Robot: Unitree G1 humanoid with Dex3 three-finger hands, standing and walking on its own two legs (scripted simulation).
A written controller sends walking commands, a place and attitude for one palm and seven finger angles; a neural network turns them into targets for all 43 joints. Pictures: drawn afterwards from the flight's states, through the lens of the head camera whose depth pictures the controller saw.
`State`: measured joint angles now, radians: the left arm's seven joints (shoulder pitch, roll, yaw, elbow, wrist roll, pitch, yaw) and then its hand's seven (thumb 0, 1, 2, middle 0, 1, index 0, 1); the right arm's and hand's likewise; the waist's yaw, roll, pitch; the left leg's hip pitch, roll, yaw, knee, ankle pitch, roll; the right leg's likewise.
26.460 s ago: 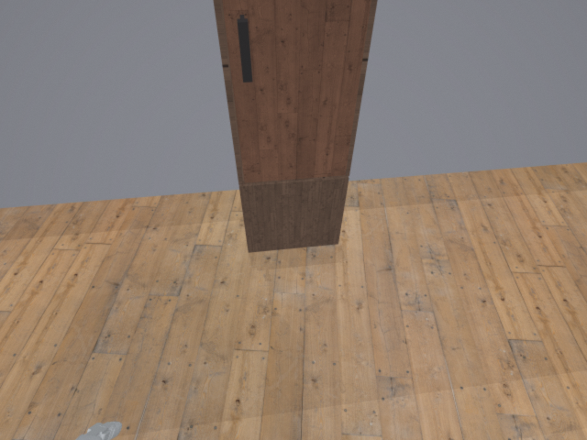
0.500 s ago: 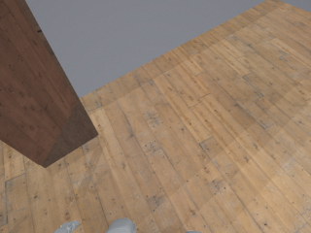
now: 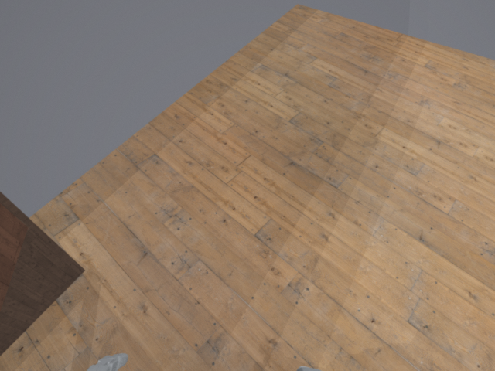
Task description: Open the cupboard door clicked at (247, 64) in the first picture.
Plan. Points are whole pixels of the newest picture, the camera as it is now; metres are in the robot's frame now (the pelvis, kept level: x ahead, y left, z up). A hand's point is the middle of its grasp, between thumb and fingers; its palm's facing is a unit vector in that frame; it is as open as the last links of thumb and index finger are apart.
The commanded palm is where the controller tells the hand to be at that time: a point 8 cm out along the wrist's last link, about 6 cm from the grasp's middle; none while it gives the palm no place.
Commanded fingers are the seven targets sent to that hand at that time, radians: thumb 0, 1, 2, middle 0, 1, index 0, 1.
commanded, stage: walk to a spot facing it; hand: left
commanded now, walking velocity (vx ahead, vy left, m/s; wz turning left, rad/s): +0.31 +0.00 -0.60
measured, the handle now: out of the picture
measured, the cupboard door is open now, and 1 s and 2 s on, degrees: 40 40 40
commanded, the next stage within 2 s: turn to face it in 1.28 s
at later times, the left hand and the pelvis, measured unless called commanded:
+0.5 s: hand (173, 298) +0.27 +0.17 -0.18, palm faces -0.26 -0.95 -0.16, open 7.4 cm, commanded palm none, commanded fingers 0.00 0.90 0.90 -0.20 -0.30 -0.20 -0.30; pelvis +0.16 -0.01 +0.00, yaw -17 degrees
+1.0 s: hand (239, 219) +0.47 +0.04 -0.18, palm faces -0.39 -0.90 -0.18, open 7.2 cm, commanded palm none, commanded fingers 0.00 0.90 0.90 -0.20 -0.30 -0.20 -0.30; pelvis +0.36 -0.12 +0.00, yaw -26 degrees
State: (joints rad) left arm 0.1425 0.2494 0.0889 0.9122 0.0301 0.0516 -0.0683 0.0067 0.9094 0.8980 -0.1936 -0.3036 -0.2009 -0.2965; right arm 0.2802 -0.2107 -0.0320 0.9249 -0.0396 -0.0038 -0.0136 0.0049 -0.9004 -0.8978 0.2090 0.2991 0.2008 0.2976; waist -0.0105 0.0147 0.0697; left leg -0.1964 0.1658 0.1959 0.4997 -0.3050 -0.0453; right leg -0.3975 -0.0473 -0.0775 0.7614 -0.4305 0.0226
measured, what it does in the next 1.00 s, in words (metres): walks ahead, turning right: right foot, then left foot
